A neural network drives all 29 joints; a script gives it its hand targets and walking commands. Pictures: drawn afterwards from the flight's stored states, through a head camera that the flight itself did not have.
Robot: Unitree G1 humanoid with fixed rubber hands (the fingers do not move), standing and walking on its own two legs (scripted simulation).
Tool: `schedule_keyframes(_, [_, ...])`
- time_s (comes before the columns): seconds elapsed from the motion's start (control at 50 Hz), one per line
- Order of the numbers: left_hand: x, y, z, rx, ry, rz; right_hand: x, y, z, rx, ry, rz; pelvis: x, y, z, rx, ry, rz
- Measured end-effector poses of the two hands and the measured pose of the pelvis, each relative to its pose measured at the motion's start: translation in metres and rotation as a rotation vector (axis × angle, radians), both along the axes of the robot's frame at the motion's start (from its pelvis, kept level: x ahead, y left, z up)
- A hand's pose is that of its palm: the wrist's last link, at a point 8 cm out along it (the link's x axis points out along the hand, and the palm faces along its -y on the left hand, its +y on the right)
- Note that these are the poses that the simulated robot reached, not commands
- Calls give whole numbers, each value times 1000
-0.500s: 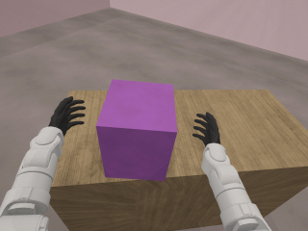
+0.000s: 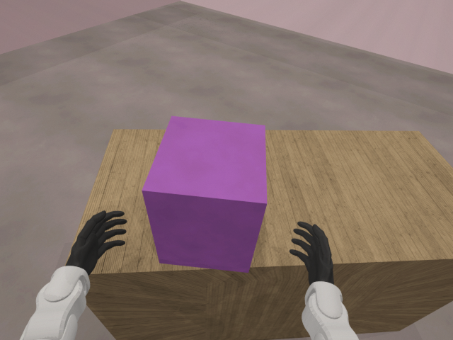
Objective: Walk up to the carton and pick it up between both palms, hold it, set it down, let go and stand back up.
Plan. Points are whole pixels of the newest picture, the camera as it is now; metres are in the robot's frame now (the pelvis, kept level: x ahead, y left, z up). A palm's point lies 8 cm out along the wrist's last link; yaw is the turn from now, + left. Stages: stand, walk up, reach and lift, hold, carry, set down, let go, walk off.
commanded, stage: set down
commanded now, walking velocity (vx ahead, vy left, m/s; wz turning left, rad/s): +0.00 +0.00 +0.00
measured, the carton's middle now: (210, 196) +0.42 +0.05 +0.01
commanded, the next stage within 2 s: let go in 1.34 s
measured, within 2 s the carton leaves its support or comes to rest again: neither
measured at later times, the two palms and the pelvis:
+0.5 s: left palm (80, 299) +0.21 +0.25 -0.01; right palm (330, 305) +0.22 -0.17 -0.01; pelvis +0.01 +0.00 +0.00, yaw +0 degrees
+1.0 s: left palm (86, 317) +0.19 +0.25 -0.04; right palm (344, 324) +0.20 -0.20 -0.05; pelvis +0.02 -0.01 +0.00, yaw +1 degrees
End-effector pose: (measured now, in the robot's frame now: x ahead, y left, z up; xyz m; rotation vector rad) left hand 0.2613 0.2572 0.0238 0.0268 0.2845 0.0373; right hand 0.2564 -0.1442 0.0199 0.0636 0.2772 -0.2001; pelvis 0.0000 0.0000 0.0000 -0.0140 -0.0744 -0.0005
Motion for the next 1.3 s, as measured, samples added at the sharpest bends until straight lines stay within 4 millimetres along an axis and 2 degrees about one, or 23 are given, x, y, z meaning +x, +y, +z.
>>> schedule_keyframes(0.12, [-24, 4, -13, 6, 23, 8, -13, -3, -9, 3, -2, -9, 9, 1, -1, -4, -12, 8])
schedule_keyframes(0.38, [-48, 4, -25, 20, 65, 12, -35, -14, -27, -6, 52, -3, 16, 1, -1, -6, -41, 8])
schedule_keyframes(0.56, [-58, -5, -35, 31, 116, 6, -46, -23, -38, -24, 100, 10, 14, 0, 0, -2, -43, 5])
schedule_keyframes(0.9, [-69, -3, -59, 82, 262, 77, -53, -45, -67, -73, 225, 58, 17, -5, -1, 4, -7, 10])
schedule_keyframes(1.1, [-76, -13, -76, 84, 338, 64, -68, -62, -78, -108, 285, 71, 24, -10, 0, 3, -11, 6])
schedule_keyframes(1.3, [-79, -29, -87, 99, 429, 53, -77, -77, -87, -143, 360, 95, 22, -14, 1, 7, -15, -3])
